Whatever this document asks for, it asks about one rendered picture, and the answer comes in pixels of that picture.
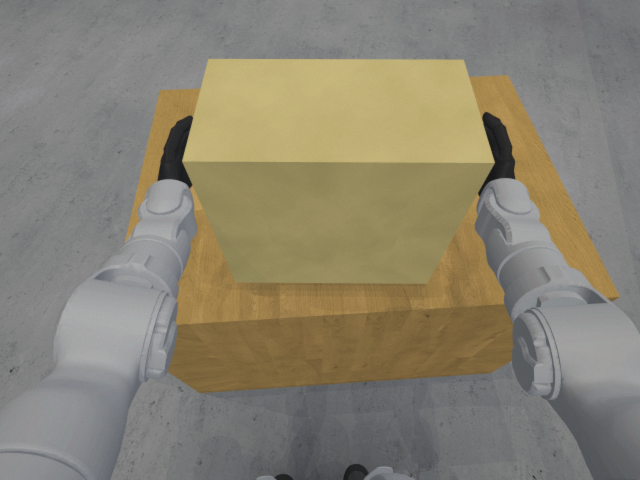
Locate left robot hand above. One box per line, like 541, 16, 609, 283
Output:
157, 115, 193, 188

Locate left robot forearm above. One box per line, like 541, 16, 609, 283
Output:
52, 179, 197, 364

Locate carton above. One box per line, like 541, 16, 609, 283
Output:
182, 59, 495, 284

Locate left robot upper arm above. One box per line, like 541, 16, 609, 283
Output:
0, 279, 178, 480

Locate right robot upper arm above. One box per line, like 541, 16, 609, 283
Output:
512, 303, 640, 480

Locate pedestal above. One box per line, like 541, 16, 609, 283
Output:
125, 75, 620, 393

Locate right robot forearm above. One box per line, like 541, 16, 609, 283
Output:
475, 178, 640, 342

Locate right robot hand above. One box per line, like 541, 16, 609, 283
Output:
478, 112, 515, 197

